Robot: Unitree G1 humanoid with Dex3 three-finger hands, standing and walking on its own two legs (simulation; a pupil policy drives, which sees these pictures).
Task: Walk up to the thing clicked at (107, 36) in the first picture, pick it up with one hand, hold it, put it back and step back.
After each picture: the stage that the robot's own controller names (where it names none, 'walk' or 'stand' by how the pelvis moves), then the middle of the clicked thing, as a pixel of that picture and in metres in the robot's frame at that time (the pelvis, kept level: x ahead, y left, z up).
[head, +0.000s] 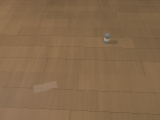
stand; (106, 38) +1.46 -0.30 -0.72
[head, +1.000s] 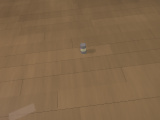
walk; (83, 48) +1.35 +0.09 -0.69
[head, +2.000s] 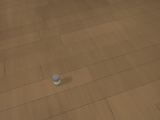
walk; (56, 80) +0.84 +0.29 -0.71
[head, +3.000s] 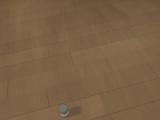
walk; (64, 111) +0.54 +0.22 -0.71
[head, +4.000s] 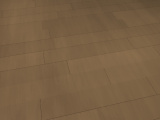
stand; out of the picture +0.43 +0.18 -0.70
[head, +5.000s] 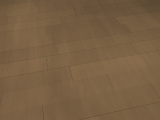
stand; out of the picture +0.41 +0.17 -0.72
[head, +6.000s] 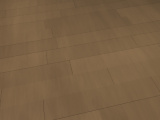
stand; out of the picture +0.40 +0.18 -0.72
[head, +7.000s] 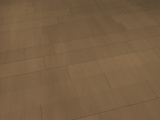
stand; out of the picture +0.41 +0.18 -0.72
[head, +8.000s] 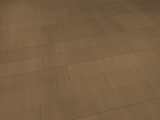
stand; out of the picture +0.41 +0.19 -0.72
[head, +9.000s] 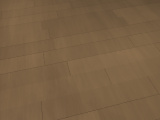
go down; out of the picture +0.40 +0.19 -0.72
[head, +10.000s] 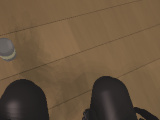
go down; (6, 50) +0.47 +0.26 -0.29
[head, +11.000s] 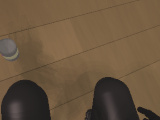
close in; (9, 50) +0.46 +0.27 -0.30
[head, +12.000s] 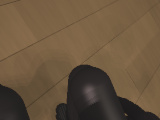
close in; out of the picture +0.43 +0.32 -0.22
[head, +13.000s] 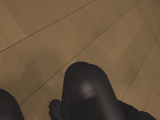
close; out of the picture +0.42 +0.31 -0.22
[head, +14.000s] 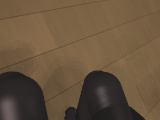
lift; out of the picture +0.34 +0.28 -0.17
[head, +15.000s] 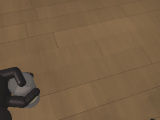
lift; (25, 91) +0.32 +0.19 +0.01
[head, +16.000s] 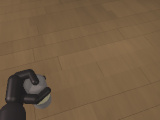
hold; (38, 92) +0.33 +0.15 +0.01
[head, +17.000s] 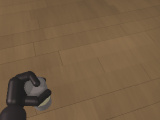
crouch; (39, 94) +0.33 +0.16 -0.02
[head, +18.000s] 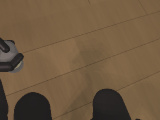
crouch; (9, 58) +0.43 +0.23 -0.10
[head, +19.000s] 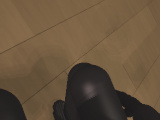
lower; out of the picture +0.40 +0.33 -0.23
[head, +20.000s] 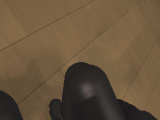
lower; out of the picture +0.41 +0.33 -0.22
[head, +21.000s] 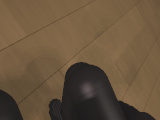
lower; out of the picture +0.41 +0.33 -0.22
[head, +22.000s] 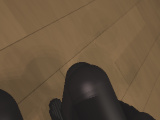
lower; out of the picture +0.41 +0.33 -0.22
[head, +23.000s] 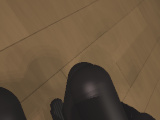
loosen; out of the picture +0.41 +0.32 -0.22
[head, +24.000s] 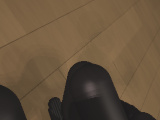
withdraw; out of the picture +0.40 +0.32 -0.23
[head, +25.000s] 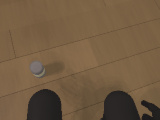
walk; (38, 69) +0.46 +0.24 -0.40
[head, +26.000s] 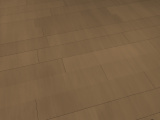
stand; out of the picture +0.39 +0.19 -0.66
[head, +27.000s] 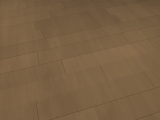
stand; out of the picture +0.39 +0.20 -0.67
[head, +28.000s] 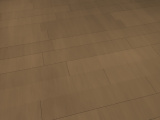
stand; out of the picture +0.40 +0.19 -0.70
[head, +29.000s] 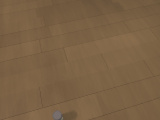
walk; (58, 117) +0.43 +0.19 -0.71
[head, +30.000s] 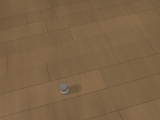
walk; (64, 88) +0.60 +0.19 -0.70
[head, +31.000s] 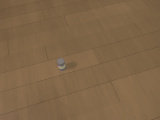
walk; (61, 64) +0.85 +0.20 -0.70
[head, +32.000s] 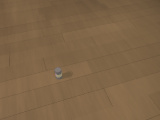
stand; (58, 73) +0.99 +0.24 -0.71
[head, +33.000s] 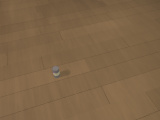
stand; (56, 72) +0.99 +0.26 -0.73
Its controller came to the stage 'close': yes
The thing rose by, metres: 0.70
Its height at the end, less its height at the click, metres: +0.00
